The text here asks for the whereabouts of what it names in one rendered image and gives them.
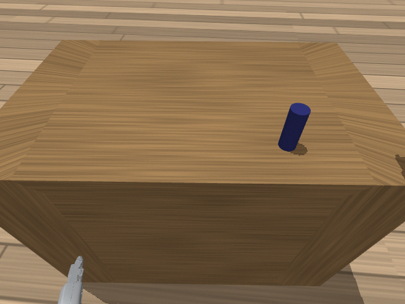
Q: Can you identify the left robot hand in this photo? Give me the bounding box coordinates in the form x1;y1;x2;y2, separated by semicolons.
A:
58;256;84;304

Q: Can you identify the can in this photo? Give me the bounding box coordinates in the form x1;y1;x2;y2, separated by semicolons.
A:
278;103;311;151

